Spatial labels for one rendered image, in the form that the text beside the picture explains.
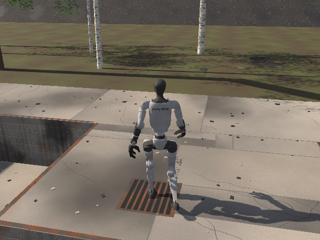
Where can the robot left upper arm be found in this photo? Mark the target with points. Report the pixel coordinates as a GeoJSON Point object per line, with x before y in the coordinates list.
{"type": "Point", "coordinates": [142, 113]}

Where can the right robot hand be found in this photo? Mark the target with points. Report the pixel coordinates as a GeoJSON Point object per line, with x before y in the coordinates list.
{"type": "Point", "coordinates": [182, 134]}

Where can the robot left forearm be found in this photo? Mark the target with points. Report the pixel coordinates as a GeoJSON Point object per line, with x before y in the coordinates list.
{"type": "Point", "coordinates": [135, 135]}

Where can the left robot foot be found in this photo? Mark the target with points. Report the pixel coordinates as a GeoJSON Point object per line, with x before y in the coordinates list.
{"type": "Point", "coordinates": [152, 193]}

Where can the left robot shin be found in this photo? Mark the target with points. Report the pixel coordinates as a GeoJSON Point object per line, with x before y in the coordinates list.
{"type": "Point", "coordinates": [150, 177]}

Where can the left robot hand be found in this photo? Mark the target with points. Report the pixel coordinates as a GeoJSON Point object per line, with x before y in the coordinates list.
{"type": "Point", "coordinates": [131, 152]}

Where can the robot right forearm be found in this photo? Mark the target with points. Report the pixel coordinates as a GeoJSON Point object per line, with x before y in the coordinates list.
{"type": "Point", "coordinates": [182, 128]}

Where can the robot right upper arm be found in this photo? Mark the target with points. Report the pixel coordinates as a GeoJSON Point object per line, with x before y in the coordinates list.
{"type": "Point", "coordinates": [178, 113]}

